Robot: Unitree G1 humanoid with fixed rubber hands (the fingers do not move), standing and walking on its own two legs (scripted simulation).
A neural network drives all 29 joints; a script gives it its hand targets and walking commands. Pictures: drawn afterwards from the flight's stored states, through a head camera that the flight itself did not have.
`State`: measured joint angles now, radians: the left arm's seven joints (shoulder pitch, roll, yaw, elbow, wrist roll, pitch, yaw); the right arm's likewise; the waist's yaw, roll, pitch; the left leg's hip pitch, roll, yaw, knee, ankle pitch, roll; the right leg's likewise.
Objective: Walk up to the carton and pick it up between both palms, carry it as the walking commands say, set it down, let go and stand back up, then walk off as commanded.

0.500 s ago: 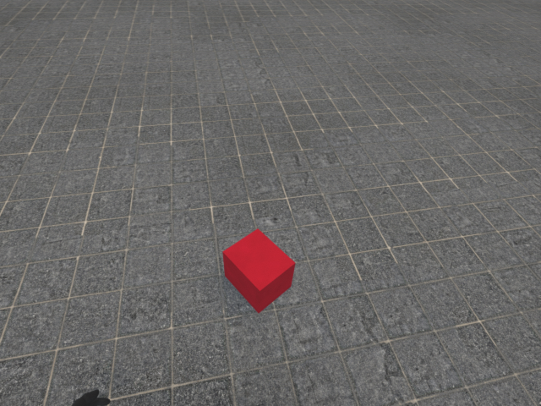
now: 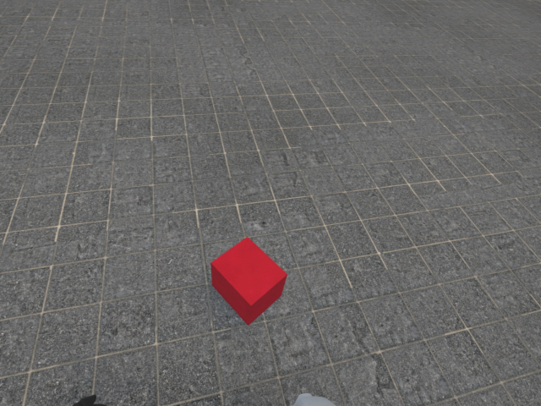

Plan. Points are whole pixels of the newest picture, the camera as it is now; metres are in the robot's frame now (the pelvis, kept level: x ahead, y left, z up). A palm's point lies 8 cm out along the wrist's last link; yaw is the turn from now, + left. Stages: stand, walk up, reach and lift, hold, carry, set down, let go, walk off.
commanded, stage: walk up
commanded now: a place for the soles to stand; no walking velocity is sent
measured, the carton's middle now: (247, 280) +0.67 -0.02 -0.68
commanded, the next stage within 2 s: none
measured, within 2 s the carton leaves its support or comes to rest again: neither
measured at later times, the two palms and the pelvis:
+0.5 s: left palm (79, 370) +0.23 +0.29 -0.13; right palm (462, 397) +0.15 -0.32 -0.08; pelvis +0.12 +0.00 -0.01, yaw -1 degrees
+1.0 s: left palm (92, 350) +0.26 +0.27 -0.12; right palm (449, 359) +0.21 -0.33 -0.09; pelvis +0.15 -0.01 -0.01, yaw -1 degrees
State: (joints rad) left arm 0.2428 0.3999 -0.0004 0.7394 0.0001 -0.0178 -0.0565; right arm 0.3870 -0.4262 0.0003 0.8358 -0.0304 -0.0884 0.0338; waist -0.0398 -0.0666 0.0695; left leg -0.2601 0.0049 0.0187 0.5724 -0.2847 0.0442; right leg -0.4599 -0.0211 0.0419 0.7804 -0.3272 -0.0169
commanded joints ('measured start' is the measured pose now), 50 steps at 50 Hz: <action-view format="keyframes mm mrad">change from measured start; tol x32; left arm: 1 15 189 100 -10 18 -41 4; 50 -28 195 57 51 -3 -36 61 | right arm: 1 -26 -292 -126 -95 15 -2 -9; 50 -166 -190 -66 -19 19 27 -36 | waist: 1 18 180 -56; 5 106 -198 -88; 18 -46 313 -78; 50 38 100 -155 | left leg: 1 58 259 -223 -193 -139 165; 6 -515 29 -63 511 -215 6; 16 116 -26 83 -72 52 -10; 18 281 337 -503 -311 -140 104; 28 24 258 -168 -84 460 180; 41 -67 179 -235 -195 -334 70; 50 21 136 -113 -45 107 33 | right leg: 1 90 -4 -78 -217 -4 -1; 6 520 -356 637 -509 -178 -245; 15 134 -167 157 -361 60 -183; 20 -189 28 70 287 -187 -8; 30 240 29 -95 -227 95 -25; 34 77 -256 390 -450 -84 -156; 50 186 -48 79 -193 232 -56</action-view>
